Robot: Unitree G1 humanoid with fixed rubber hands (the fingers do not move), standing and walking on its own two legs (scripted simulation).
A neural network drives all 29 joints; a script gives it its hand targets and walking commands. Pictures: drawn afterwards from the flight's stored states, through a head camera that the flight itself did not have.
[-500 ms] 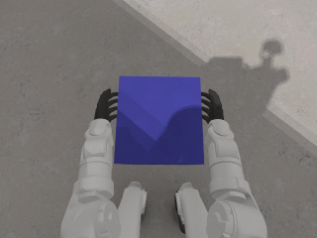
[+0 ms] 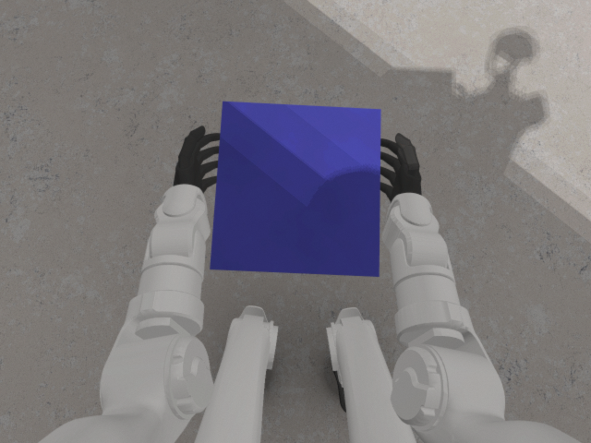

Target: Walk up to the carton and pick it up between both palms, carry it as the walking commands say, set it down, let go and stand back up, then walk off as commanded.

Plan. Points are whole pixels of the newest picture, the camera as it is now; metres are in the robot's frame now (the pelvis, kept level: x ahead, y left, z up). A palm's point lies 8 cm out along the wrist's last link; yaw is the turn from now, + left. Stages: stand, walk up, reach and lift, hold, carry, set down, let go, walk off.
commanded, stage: set down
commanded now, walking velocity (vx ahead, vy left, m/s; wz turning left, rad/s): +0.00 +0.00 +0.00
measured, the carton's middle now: (296, 205) +0.43 +0.02 -0.15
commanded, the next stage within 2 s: none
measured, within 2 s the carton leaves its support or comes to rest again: neither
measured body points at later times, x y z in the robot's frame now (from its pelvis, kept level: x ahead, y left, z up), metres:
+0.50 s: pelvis -0.02 +0.01 -0.07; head +0.26 +0.03 +0.28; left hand +0.48 +0.16 -0.17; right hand +0.46 -0.13 -0.17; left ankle +0.07 +0.13 -0.55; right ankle +0.07 -0.13 -0.55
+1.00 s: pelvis -0.03 +0.00 -0.13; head +0.29 +0.02 +0.18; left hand +0.50 +0.16 -0.26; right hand +0.48 -0.13 -0.26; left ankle +0.07 +0.13 -0.55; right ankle +0.07 -0.13 -0.55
